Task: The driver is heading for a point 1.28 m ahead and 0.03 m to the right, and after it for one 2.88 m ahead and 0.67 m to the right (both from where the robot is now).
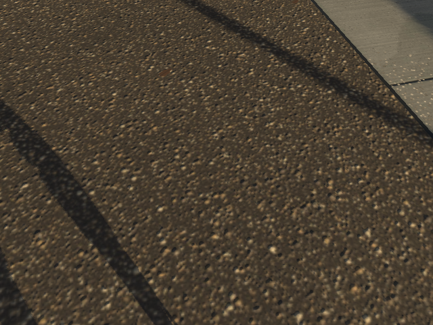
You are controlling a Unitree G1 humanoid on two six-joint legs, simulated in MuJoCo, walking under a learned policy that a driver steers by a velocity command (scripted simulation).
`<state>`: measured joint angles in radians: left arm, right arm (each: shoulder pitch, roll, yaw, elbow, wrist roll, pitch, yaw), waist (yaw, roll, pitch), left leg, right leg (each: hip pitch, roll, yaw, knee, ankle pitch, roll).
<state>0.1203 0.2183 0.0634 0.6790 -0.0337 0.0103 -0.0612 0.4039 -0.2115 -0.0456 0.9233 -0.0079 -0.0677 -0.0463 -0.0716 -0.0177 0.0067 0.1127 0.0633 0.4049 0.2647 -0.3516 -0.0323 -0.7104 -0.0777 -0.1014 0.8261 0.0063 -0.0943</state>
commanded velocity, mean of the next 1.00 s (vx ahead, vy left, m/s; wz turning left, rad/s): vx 0.50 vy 0.00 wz -0.22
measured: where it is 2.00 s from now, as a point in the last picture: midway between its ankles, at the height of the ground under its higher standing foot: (218, 163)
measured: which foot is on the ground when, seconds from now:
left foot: down 0.00-0.10, up 0.12-0.64, down 0.66-1.00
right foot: up 0.00-0.10, down 0.12-0.66, up 0.68-1.00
